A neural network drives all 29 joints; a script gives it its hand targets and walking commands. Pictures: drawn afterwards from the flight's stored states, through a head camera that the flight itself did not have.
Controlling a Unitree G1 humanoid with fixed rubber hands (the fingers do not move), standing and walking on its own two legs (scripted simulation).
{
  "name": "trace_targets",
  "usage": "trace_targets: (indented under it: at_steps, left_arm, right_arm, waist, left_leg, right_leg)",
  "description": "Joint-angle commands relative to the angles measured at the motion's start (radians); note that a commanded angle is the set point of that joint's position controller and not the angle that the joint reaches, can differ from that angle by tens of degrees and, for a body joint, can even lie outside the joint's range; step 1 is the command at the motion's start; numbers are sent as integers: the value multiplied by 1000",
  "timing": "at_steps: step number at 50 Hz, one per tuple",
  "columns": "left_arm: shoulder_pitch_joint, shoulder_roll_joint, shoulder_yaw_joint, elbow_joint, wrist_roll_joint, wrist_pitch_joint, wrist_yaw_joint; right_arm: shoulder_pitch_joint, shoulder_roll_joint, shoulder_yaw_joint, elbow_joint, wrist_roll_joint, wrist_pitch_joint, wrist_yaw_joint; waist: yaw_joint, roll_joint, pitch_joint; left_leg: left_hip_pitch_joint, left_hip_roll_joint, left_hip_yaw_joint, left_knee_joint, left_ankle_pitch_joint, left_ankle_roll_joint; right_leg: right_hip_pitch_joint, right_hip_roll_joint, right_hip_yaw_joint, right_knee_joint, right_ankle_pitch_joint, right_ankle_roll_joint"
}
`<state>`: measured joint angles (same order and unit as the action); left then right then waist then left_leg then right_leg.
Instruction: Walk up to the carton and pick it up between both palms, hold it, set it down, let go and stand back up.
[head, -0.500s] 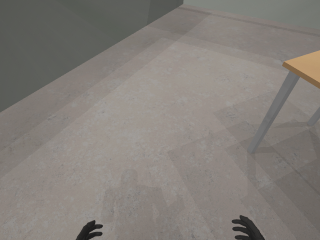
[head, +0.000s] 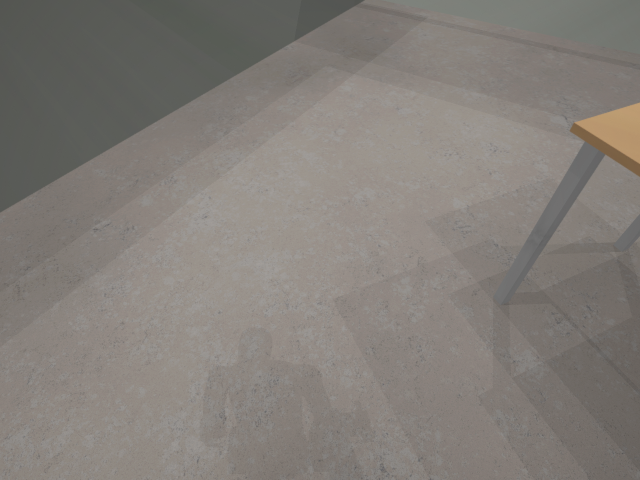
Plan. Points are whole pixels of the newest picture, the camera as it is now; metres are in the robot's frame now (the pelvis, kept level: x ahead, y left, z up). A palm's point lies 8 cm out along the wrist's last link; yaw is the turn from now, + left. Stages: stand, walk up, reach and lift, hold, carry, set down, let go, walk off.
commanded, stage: stand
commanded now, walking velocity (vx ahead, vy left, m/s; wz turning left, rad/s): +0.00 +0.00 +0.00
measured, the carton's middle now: out of the picture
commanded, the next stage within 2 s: walk up in 1.82 s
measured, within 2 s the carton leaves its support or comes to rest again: neither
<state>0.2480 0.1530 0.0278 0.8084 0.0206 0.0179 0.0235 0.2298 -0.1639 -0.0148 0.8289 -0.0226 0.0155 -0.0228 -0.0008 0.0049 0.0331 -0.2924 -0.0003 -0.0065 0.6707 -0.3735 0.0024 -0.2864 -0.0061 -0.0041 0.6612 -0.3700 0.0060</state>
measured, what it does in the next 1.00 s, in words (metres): stands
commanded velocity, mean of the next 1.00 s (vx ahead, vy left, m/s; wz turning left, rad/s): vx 0.00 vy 0.00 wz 0.00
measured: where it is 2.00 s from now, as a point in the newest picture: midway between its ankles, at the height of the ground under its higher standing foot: outside the picture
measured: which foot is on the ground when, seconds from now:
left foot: down 0.00-1.00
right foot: down 0.00-1.00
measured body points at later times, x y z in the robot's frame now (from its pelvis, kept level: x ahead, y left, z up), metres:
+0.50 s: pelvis +0.01 +0.00 +0.01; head +0.03 +0.00 +0.46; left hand +0.03 +0.22 -0.15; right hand +0.03 -0.21 -0.15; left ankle -0.01 +0.12 -0.72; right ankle -0.01 -0.12 -0.72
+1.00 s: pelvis +0.01 +0.01 +0.02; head +0.02 +0.01 +0.47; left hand -0.02 +0.20 -0.15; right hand -0.01 -0.19 -0.15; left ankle -0.01 +0.12 -0.72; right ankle -0.01 -0.12 -0.72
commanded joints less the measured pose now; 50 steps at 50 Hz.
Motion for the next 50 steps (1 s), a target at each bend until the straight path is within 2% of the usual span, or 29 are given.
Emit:
trace_targets:
  at_steps: [1,5,7,9,11,14,15,17,20,21,22,24,27,28,30,31,32,33,37,38,42,44,46,50]
  left_arm:
    - [34,106,31,-38,-1,-23,9]
    - [53,102,33,1,-4,-29,14]
    - [32,98,34,12,-1,-29,9]
    - [40,92,33,45,-5,-26,13]
    - [35,100,34,64,-4,-28,16]
    - [54,78,30,106,-4,-30,20]
    - [59,82,32,117,-3,-29,22]
    - [76,75,30,145,-6,-28,26]
    - [88,72,29,176,-6,-31,22]
    - [76,79,33,189,-7,-28,23]
    - [91,68,31,201,-6,-28,23]
    - [101,69,28,228,-4,-31,24]
    - [106,56,23,251,-6,-28,27]
    - [109,42,19,264,-6,-29,27]
    - [105,28,14,279,-9,-28,28]
    - [106,28,14,282,-11,-28,29]
    - [100,34,15,292,-9,-25,28]
    - [100,44,18,292,-10,-26,29]
    - [125,12,8,331,-10,-26,32]
    - [129,14,9,332,-11,-25,32]
    - [113,13,5,349,-9,-23,34]
    - [130,13,6,359,-10,-22,34]
    - [134,-2,2,368,-10,-24,35]
    - [138,-7,-2,382,-8,-21,34]
  right_arm:
    - [18,-96,-33,-48,-1,-23,-5]
    - [33,-114,-39,-3,0,-26,-16]
    - [24,-94,-36,23,5,-24,-13]
    - [23,-84,-34,33,6,-24,-10]
    - [29,-91,-38,57,5,-28,-14]
    - [61,-102,-42,102,2,-26,-19]
    - [48,-88,-38,112,2,-27,-21]
    - [67,-73,-35,138,7,-27,-21]
    - [59,-60,-32,175,6,-23,-23]
    - [59,-58,-30,182,8,-24,-22]
    - [57,-65,-31,192,7,-25,-24]
    - [83,-58,-28,217,9,-24,-25]
    - [88,-62,-27,246,6,-23,-28]
    - [80,-50,-26,255,6,-24,-25]
    - [96,-50,-26,274,8,-24,-26]
    - [97,-47,-24,285,10,-23,-29]
    - [87,-41,-21,288,9,-23,-28]
    - [88,-46,-20,294,9,-25,-29]
    - [89,-27,-18,317,9,-26,-25]
    - [88,-30,-17,323,7,-26,-26]
    - [101,-12,-11,336,14,-24,-31]
    - [99,-15,-10,342,9,-25,-29]
    - [115,0,-7,353,9,-23,-29]
    - [114,4,-2,357,12,-22,-32]
  waist:
    - [-2,-8,-27]
    - [3,-1,-33]
    - [2,25,-35]
    - [-3,-7,-42]
    - [-7,6,-29]
    - [-11,-24,-15]
    - [-1,-16,-3]
    - [-5,-30,-4]
    - [7,6,-3]
    - [-2,-2,10]
    - [8,-8,15]
    - [7,-18,11]
    - [3,4,48]
    - [5,-14,46]
    - [0,-8,63]
    - [1,9,66]
    - [4,-17,67]
    - [2,5,67]
    - [6,-7,58]
    - [9,10,67]
    - [-2,-19,67]
    - [6,-6,81]
    - [0,14,85]
    - [1,-29,85]
  left_leg:
    - [50,44,-58,-132,299,39]
    - [56,54,-67,-164,322,47]
    - [53,54,-66,-172,318,44]
    - [73,52,-61,-178,310,44]
    - [92,63,-70,-192,324,51]
    - [99,59,-67,-204,340,49]
    - [91,66,-70,-211,356,49]
    - [95,66,-69,-221,351,47]
    - [112,65,-65,-234,358,49]
    - [113,63,-63,-244,344,48]
    - [131,67,-65,-244,373,47]
    - [126,65,-64,-251,363,45]
    - [119,64,-57,-264,352,42]
    - [139,65,-60,-259,355,41]
    - [127,67,-55,-269,351,39]
    - [120,64,-58,-274,341,40]
    - [119,68,-61,-279,355,41]
    - [121,67,-64,-283,346,43]
    - [140,67,-56,-280,341,39]
    - [133,64,-53,-289,320,39]
    - [128,68,-64,-297,329,42]
    - [135,69,-60,-296,331,43]
    - [137,69,-58,-292,327,37]
    - [144,70,-59,-304,320,38]
  right_leg:
    - [-1,-50,76,-148,288,-57]
    - [30,-48,68,-148,310,-54]
    - [52,-48,63,-162,301,-53]
    - [52,-50,64,-175,308,-50]
    - [42,-50,64,-188,308,-49]
    - [71,-56,64,-199,327,-48]
    - [72,-54,61,-201,324,-46]
    - [88,-61,62,-211,343,-48]
    - [97,-63,62,-226,329,-46]
    - [96,-58,58,-226,321,-43]
    - [91,-62,59,-231,328,-44]
    - [113,-65,59,-242,333,-47]
    - [106,-66,61,-246,313,-38]
    - [96,-67,62,-249,325,-41]
    - [95,-65,57,-259,298,-33]
    - [102,-62,54,-255,293,-30]
    - [106,-62,48,-256,295,-28]
    - [106,-68,54,-259,290,-29]
    - [108,-67,56,-266,293,-29]
    - [109,-69,58,-268,284,-24]
    - [112,-70,55,-270,290,-27]
    - [99,-70,58,-274,284,-24]
    - [100,-71,59,-279,275,-21]
    - [89,-69,56,-282,277,-20]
